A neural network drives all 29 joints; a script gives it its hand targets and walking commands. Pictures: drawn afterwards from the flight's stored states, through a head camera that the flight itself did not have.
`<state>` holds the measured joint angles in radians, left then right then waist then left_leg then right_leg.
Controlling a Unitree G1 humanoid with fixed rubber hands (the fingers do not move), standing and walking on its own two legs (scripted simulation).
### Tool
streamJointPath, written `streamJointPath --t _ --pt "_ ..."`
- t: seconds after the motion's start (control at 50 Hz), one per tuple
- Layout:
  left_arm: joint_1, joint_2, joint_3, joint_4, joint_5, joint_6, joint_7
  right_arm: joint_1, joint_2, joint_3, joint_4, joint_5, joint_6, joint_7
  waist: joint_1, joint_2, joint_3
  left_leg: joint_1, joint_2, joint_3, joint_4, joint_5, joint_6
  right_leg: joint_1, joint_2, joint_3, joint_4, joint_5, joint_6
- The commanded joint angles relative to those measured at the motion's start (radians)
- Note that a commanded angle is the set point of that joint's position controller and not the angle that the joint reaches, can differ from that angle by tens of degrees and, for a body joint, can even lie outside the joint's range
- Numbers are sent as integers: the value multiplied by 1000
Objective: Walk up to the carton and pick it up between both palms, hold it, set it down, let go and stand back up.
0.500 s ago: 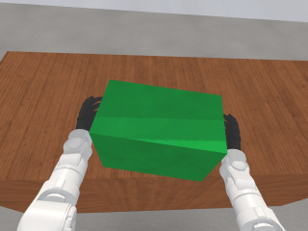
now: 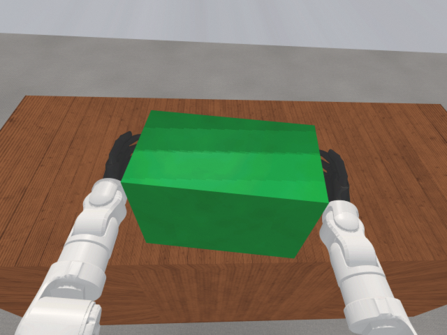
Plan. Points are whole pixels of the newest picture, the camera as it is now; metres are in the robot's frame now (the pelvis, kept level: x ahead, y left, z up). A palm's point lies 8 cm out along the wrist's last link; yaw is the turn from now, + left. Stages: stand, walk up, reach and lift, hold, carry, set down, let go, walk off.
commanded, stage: reach and lift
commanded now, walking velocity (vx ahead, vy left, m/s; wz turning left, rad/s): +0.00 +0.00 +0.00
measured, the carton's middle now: (225, 187) +0.38 +0.00 +0.04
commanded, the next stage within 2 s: hold in 1.72 s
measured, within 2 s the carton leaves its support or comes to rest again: neither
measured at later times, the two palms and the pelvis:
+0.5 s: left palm (114, 169) +0.37 +0.19 +0.11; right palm (347, 189) +0.33 -0.21 +0.10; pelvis -0.01 -0.02 +0.00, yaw +0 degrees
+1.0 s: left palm (91, 159) +0.35 +0.21 +0.16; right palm (350, 172) +0.32 -0.19 +0.15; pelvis -0.01 +0.00 +0.01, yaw +0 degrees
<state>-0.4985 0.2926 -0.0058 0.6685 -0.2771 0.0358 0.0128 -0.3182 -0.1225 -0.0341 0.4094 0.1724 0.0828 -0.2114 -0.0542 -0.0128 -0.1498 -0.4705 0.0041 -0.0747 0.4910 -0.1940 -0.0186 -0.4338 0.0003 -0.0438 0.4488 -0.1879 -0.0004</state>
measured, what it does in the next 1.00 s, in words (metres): stands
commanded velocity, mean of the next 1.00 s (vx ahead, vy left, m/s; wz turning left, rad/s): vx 0.00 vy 0.00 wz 0.00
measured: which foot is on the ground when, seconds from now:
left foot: down 0.00-1.00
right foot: down 0.00-1.00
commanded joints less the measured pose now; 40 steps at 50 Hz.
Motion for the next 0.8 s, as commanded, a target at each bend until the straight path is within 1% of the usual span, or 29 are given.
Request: streamJointPath --t 0.0,0.04,0.06,0.08,0.14,0.18,0.2,0.22,0.24,0.26,0.28,0.3,0.34,0.36,0.38,0.44,0.5,0.52,0.54,0.58,0.6,0.62,0.64,0.66,0.68,0.7,0.74,0.76,0.78 --pt "-781 -576 -436 -464 77 -90 -169 -794 638 442 -485 -62 -68 194 1 113 -699 378 -21 36 -65 398 -26 362 33 55 -52 351 6" --pt "-802 -556 -396 -460 74 -101 -184 -754 696 496 -474 -46 -34 186 12 73 -677 270 -40 52 -102 286 -2 483 11 95 -48 393 22" --pt "-792 -526 -354 -434 81 -105 -190 -802 698 519 -493 -38 -27 184 48 53 -645 228 -49 59 -115 237 15 512 -6 115 -47 374 33" --pt "-779 -541 -343 -358 91 -88 -191 -813 688 484 -461 -40 -18 183 49 44 -633 199 -50 53 -132 187 19 518 -3 118 -46 336 32" --pt "-803 -560 -347 -455 92 -39 -185 -830 680 501 -475 7 21 173 27 51 -610 285 -53 55 -129 237 15 527 6 98 -69 354 41" --pt "-822 -535 -301 -441 93 -16 -186 -884 672 494 -449 19 52 170 68 40 -589 258 -46 50 -150 170 20 511 9 107 -91 247 35" --pt "-841 -542 -289 -418 90 -16 -187 -879 659 466 -428 -2 55 177 58 54 -522 271 -40 47 -162 165 15 454 2 105 -94 230 38" --pt "-814 -523 -279 -395 87 4 -192 -914 681 479 -487 14 68 169 70 8 -512 237 -54 55 -168 109 23 481 -3 109 -104 177 44" --pt "-899 -555 -327 -477 49 -5 -182 -973 680 477 -497 16 64 182 51 54 -567 233 -46 41 -173 140 20 465 -6 105 -87 189 32" --pt "-873 -567 -318 -446 54 16 -186 -944 668 466 -470 0 85 178 43 56 -535 244 -43 41 -171 144 17 451 -13 112 -101 203 30" --pt "-875 -587 -322 -456 54 26 -184 -961 665 455 -503 12 87 185 56 61 -532 249 -39 39 -179 150 7 452 -12 107 -101 190 31" --pt "-831 -586 -306 -457 49 42 -184 -962 684 494 -529 37 97 181 79 8 -562 250 -49 46 -169 184 18 501 -1 106 -95 256 39" --pt "-860 -561 -314 -496 34 58 -187 -996 685 492 -568 46 115 176 63 14 -586 222 -53 43 -174 139 24 501 -16 125 -98 221 45" --pt "-946 -538 -277 -471 47 56 -192 -1054 694 466 -537 22 121 181 85 23 -568 208 -48 46 -173 96 24 488 -34 143 -90 194 46" --pt "-905 -559 -256 -495 57 68 -185 -983 684 447 -455 16 141 182 80 40 -532 216 -48 42 -189 121 20 504 -24 127 -93 201 34" --pt "-860 -570 -286 -558 23 95 -192 -957 728 502 -562 62 163 174 74 11 -615 225 -55 40 -169 190 16 582 -23 137 -90 318 40" --pt "-857 -609 -334 -667 12 120 -172 -988 690 511 -636 82 176 186 70 40 -647 253 -57 27 -168 244 7 558 -3 115 -77 381 41" --pt "-793 -569 -279 -588 38 148 -179 -1011 676 514 -662 80 191 180 115 13 -611 199 -60 32 -181 185 20 595 -16 135 -84 340 44" --pt "-894 -584 -315 -671 8 135 -175 -1029 692 500 -659 84 189 179 79 22 -641 200 -67 20 -173 212 15 590 -18 129 -67 403 47" --pt "-830 -537 -270 -687 24 185 -184 -963 669 503 -627 83 236 166 76 23 -627 224 -64 20 -168 222 8 611 -34 131 -76 471 55" --pt "-820 -573 -289 -693 22 192 -185 -977 651 493 -664 82 231 171 62 19 -651 229 -60 18 -167 259 9 620 -30 127 -63 530 49" --pt "-736 -597 -295 -761 6 218 -182 -958 662 543 -767 103 238 160 78 -1 -715 262 -61 11 -163 321 3 666 -26 134 -57 646 63" --pt "-688 -575 -288 -713 23 244 -184 -908 620 518 -707 113 265 155 61 42 -641 255 -70 5 -172 292 -4 650 -24 125 -75 616 59" --pt "-793 -590 -279 -737 35 258 -184 -995 585 463 -680 97 269 157 59 56 -644 258 -65 2 -164 299 -11 620 -19 110 -60 582 59" --pt "-789 -554 -238 -694 45 278 -184 -974 562 449 -615 97 292 167 81 26 -594 251 -62 0 -170 264 -1 613 -14 108 -73 514 45" --pt "-683 -567 -223 -701 45 298 -190 -925 604 485 -669 107 300 167 87 15 -600 270 -65 6 -163 306 0 655 -24 121 -83 589 47" --pt "-725 -600 -267 -797 41 327 -191 -969 591 467 -717 142 306 167 40 46 -653 280 -73 10 -155 335 -11 683 -15 110 -72 620 40" --pt "-750 -604 -249 -821 47 330 -181 -1005 581 468 -732 146 309 175 69 61 -634 263 -69 -2 -158 333 -11 656 -9 110 -63 605 39" --pt "-652 -571 -227 -837 54 358 -183 -901 581 498 -731 165 341 165 65 41 -614 273 -77 1 -152 362 -9 691 -12 113 -75 654 47"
